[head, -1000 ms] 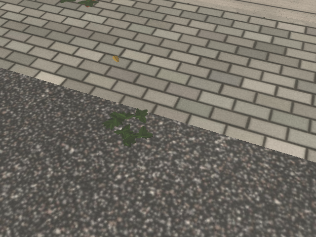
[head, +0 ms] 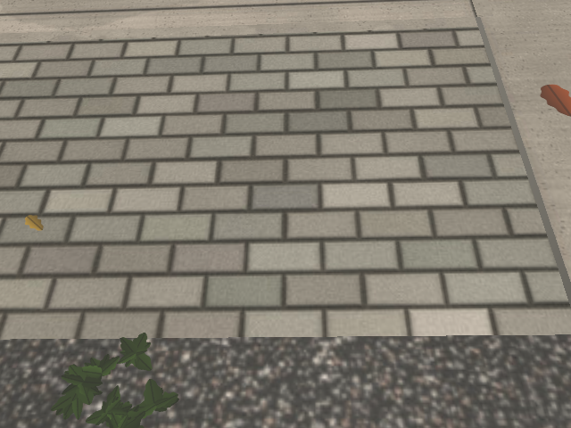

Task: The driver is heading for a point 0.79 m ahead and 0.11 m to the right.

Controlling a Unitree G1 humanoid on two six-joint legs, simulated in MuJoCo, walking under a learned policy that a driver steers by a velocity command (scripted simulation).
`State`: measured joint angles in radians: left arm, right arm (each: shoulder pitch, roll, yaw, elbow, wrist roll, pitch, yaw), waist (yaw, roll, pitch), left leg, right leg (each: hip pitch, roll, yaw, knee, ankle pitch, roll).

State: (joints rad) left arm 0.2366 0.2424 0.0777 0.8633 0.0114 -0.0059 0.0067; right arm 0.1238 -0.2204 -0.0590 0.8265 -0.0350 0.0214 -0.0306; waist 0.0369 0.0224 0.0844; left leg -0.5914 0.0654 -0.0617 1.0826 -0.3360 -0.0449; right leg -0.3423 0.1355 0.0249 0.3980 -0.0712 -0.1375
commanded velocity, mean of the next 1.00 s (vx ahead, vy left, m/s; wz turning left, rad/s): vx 0.16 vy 0.00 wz -0.49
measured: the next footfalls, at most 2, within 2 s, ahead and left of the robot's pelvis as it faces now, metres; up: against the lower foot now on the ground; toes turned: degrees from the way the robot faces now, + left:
left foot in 0.34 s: +0.08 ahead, +0.15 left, +0.00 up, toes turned -16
right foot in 0.78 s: +0.20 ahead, -0.12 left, +0.00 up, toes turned -28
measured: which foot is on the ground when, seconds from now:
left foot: up 0.00-0.32, down 0.34-0.80, up 0.82-1.00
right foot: down 0.00-0.32, up 0.34-0.76, down 0.78-1.00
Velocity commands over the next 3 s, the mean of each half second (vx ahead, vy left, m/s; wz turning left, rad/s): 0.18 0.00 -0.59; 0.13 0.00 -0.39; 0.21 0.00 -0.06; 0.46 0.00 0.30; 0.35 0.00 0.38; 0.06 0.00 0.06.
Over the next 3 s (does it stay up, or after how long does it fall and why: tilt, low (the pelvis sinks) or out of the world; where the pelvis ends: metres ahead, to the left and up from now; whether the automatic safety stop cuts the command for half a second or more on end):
stays up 0.75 -0.24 0.01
